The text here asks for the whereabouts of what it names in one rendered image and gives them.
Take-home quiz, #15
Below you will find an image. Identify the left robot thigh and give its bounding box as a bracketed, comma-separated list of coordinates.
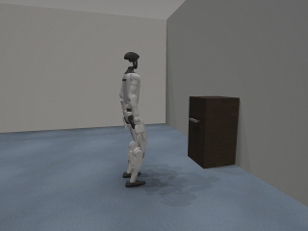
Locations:
[124, 117, 139, 151]

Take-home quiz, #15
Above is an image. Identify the robot left forearm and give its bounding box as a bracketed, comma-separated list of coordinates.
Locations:
[119, 97, 127, 116]

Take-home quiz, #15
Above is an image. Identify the robot right hand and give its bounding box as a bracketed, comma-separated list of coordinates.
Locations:
[134, 123, 146, 143]

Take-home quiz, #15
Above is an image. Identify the robot left hand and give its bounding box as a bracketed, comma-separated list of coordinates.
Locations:
[122, 115, 130, 129]

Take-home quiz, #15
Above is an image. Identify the drawer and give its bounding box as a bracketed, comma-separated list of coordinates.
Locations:
[190, 113, 205, 128]

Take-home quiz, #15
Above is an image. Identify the handle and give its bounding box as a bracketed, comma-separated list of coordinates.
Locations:
[189, 118, 199, 123]

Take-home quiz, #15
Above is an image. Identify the robot right upper arm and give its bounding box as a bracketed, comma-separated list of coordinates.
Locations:
[128, 73, 141, 102]

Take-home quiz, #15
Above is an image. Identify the cabinet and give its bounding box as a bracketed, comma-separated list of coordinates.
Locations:
[188, 95, 240, 169]

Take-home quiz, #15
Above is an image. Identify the robot right forearm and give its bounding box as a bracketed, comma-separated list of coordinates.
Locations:
[129, 94, 141, 125]

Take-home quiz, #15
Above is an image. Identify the robot left upper arm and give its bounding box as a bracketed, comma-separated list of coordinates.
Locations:
[119, 83, 124, 99]

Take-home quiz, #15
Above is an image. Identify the left robot shin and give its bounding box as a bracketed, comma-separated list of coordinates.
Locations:
[127, 148, 134, 173]

